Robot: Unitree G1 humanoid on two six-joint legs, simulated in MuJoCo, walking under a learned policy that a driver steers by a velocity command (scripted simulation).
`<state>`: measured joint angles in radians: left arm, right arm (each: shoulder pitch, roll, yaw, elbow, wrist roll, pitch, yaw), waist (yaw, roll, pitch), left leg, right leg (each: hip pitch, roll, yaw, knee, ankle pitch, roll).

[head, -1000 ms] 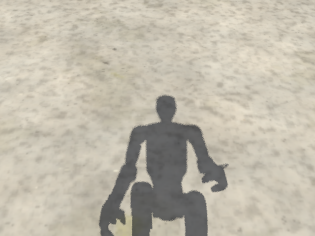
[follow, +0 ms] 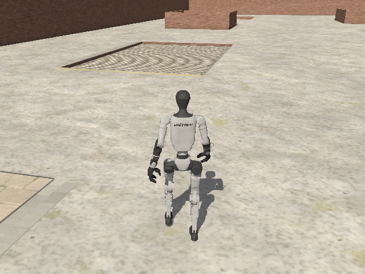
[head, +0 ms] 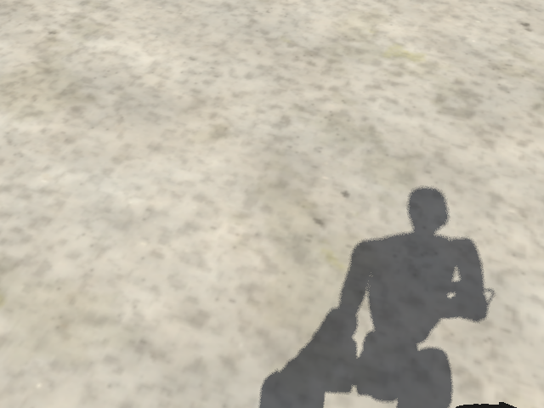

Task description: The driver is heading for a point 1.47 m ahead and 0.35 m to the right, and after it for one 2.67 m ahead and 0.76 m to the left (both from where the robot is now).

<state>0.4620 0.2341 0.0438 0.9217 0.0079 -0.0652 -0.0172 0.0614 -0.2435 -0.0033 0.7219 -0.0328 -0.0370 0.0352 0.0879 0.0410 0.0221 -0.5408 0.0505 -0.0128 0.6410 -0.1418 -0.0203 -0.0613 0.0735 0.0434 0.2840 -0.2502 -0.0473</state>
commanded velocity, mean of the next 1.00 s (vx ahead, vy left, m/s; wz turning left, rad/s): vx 0.50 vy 0.00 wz -0.45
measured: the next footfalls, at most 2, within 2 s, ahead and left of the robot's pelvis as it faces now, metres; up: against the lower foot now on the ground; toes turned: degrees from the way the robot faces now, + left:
left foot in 0.08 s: +0.19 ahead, +0.12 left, +0.00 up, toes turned -3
right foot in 0.60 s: +0.41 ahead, -0.15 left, +0.00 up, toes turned -25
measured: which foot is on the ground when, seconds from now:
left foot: up 0.00-0.06, down 0.08-0.62, up 0.64-1.00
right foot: down 0.00-0.10, up 0.12-0.58, down 0.60-1.00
